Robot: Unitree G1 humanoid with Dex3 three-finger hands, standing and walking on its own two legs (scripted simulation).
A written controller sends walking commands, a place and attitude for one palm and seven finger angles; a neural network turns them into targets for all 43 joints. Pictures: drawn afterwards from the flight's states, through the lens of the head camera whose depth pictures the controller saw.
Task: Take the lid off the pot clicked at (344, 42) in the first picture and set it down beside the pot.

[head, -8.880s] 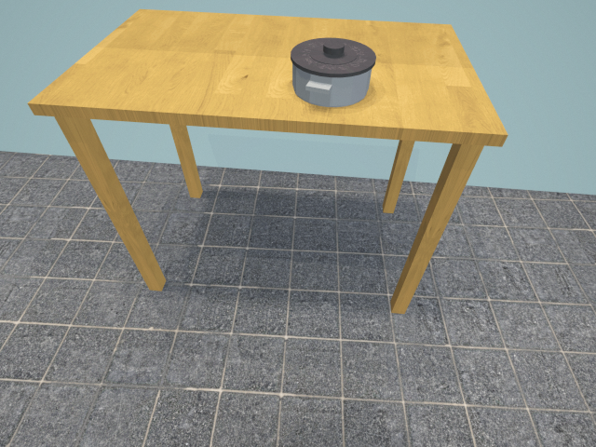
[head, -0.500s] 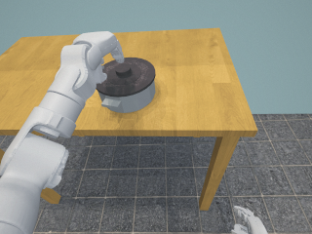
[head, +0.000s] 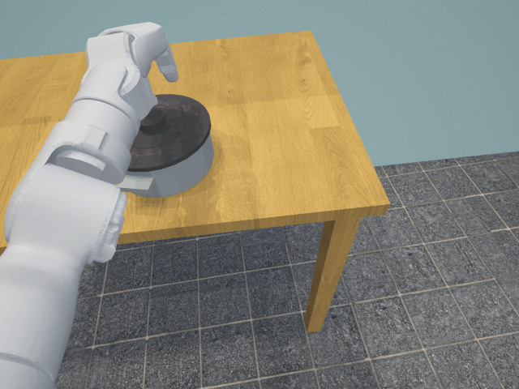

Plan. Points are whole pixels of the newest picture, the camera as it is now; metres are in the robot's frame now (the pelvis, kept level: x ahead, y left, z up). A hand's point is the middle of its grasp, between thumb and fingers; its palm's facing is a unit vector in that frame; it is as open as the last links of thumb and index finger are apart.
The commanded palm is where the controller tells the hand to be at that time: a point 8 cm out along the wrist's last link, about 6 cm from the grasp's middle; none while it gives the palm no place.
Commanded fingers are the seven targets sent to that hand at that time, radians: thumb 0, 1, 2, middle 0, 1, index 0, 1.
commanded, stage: move the open hand above the knob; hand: left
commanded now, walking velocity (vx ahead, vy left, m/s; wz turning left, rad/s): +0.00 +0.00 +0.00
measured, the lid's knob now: (150, 120) +0.52 +0.15 +0.15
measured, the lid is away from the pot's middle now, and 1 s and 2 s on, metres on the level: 0.00 0.00 0.00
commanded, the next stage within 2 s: lower the open fingers around the knob in 0.58 s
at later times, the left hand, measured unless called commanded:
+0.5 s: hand (132, 94) +0.48 +0.14 +0.22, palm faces -0.26 -0.05 -0.96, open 9.9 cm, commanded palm +0.48 +0.14 +0.28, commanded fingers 0.00 -0.40 1.73 -0.88 -0.08 -0.88 -0.08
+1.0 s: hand (144, 103) +0.48 +0.13 +0.21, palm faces -0.34 -0.13 -0.93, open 9.9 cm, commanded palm +0.47 +0.14 +0.26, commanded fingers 0.00 -0.40 1.73 -0.88 -0.08 -0.88 -0.08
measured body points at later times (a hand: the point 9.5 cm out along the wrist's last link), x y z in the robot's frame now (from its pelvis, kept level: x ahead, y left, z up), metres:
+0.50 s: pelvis +0.00 +0.00 +0.00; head +0.03 -0.03 +0.45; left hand +0.49 +0.14 +0.28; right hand +0.12 -0.26 -0.13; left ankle +0.01 +0.11 -0.74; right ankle -0.05 -0.12 -0.74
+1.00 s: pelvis +0.00 +0.00 +0.00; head +0.02 -0.02 +0.45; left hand +0.49 +0.13 +0.26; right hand +0.05 -0.26 -0.14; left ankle +0.01 +0.11 -0.74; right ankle -0.05 -0.12 -0.74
